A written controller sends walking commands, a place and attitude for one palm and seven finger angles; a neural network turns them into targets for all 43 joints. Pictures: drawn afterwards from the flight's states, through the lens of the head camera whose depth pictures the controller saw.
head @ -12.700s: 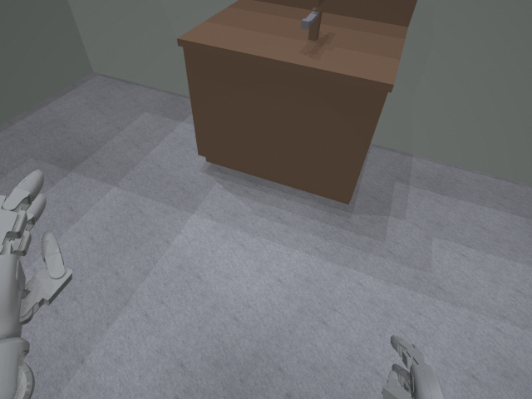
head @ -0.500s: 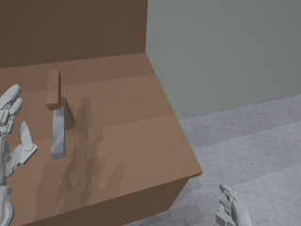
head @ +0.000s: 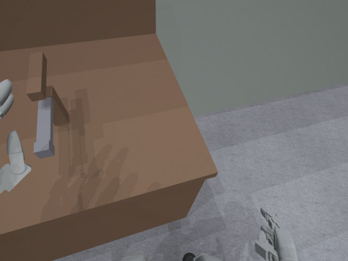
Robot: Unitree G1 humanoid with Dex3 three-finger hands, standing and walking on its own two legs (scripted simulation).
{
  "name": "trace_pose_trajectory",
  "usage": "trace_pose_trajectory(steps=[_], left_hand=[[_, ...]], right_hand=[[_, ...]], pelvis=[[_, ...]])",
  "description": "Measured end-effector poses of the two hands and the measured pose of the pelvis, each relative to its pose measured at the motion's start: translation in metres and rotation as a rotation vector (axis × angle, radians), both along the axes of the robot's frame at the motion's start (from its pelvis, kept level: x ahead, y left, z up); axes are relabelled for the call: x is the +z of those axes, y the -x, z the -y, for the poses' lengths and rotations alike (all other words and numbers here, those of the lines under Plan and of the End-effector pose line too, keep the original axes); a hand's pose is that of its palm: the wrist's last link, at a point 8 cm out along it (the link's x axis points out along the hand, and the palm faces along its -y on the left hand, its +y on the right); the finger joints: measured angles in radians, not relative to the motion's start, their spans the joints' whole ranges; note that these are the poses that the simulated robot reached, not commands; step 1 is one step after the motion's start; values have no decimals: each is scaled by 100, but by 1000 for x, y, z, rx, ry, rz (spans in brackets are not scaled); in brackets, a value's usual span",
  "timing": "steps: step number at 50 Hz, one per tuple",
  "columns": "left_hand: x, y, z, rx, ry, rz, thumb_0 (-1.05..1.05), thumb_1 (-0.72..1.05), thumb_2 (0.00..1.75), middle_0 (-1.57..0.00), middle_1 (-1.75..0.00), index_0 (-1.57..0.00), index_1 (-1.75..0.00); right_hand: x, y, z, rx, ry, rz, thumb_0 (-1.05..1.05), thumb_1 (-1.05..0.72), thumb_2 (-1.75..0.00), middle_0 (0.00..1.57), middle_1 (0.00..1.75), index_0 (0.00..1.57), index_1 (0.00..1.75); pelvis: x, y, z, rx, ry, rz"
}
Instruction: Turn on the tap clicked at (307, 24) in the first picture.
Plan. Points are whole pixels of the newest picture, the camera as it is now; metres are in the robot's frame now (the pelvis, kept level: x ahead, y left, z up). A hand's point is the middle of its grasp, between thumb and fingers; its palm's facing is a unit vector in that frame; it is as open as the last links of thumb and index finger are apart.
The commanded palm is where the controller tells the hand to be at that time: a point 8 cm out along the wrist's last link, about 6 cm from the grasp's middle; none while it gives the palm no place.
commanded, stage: shuffle to correct the standing spot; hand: left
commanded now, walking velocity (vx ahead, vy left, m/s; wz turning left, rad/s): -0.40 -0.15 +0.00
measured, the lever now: (44, 149) +0.31 +0.30 +0.06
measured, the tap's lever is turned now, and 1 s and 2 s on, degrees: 0 0 0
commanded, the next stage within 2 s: come to a stop and stand still in 0.26 s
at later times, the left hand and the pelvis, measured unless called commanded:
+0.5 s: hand (67, 230) +0.15 +0.15 +0.18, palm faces +0.28 -0.83 -0.48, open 7.4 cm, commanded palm +0.09 +0.20 +0.19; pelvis -0.09 -0.07 -0.01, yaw -3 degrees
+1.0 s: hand out of the picture +0.09 +0.18 +0.15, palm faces +0.38 -0.82 -0.42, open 7.4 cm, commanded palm +0.04 +0.21 +0.19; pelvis -0.13 -0.07 -0.01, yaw +0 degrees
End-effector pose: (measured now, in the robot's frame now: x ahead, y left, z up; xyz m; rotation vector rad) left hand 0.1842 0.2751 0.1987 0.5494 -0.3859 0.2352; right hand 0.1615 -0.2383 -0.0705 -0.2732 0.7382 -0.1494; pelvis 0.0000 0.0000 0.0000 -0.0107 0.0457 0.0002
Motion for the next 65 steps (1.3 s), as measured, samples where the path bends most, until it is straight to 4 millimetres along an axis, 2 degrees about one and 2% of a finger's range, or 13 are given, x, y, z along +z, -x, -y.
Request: trace_pose_trajectory(steps=[6,13,22,27,31,36,40,43,46,51,54,61,65], left_hand=[[-9,9,-10,9,-9,-8,2,89,90,-22,-31,-22,-30],[2,34,29,-72,36,30,2,89,90,-21,-31,-21,-30],[8,62,77,-78,-88,36,2,89,90,-22,-31,-22,-30],[-10,77,77,-18,8,-39,1,89,90,-22,-31,-22,-30],[-31,86,67,28,74,-58,1,89,90,-22,-31,-22,-30],[-22,93,72,65,130,-20,2,89,90,-22,-31,-22,-30],[7,105,86,28,46,67,2,89,90,-22,-31,-21,-30],[12,117,84,25,-6,49,2,89,90,-22,-31,-21,-30],[-1,127,71,66,11,-21,1,89,90,-22,-31,-21,-30],[-42,135,48,135,118,-100,1,89,90,-21,-31,-21,-30],[-50,135,45,140,182,-92,2,89,90,-21,-31,-21,-30],[6,139,60,42,69,51,2,89,90,-21,-31,-21,-30],[16,148,55,54,-29,28,2,89,90,-21,-31,-21,-30]], right_hand=[[6,35,1,-13,32,-45,2,-91,-90,20,30,20,30],[13,68,8,3,-26,-55,2,-91,-90,21,30,20,30],[-13,96,59,-40,-98,21,1,-90,-90,21,30,20,30],[-9,127,88,-139,-57,-6,2,-91,-90,21,30,20,30],[-4,147,99,-179,-1,-26,2,-91,-90,20,30,20,30],[5,154,94,-130,-2,-10,2,-91,-90,20,30,19,30],[-6,148,85,-66,-66,11,2,-91,-90,20,30,19,30],[-16,144,78,-61,-112,3,2,-91,-90,20,30,20,30],[-16,144,71,-70,-134,-10,2,-91,-90,20,30,20,30],[-14,147,62,-44,-74,-20,2,-91,-90,20,30,20,30],[-7,150,53,-40,-50,-12,2,-91,-90,20,30,20,30],[1,156,35,-6,-116,41,2,-91,-90,20,30,20,30],[-13,161,35,-21,-153,18,1,-91,-90,21,30,20,30]], pelvis=[[6,20,7,0,1,4],[13,50,27,-47,68,21],[-12,85,69,-38,77,76],[-10,89,72,-60,35,69],[-11,93,74,-53,0,86],[-1,102,76,-42,2,96],[-4,111,79,-4,18,86],[-6,117,78,16,59,93],[-6,121,77,-12,34,77],[-13,129,67,-3,15,59],[-10,137,62,-41,-38,92],[-1,144,57,4,6,76],[-4,147,55,12,48,74]])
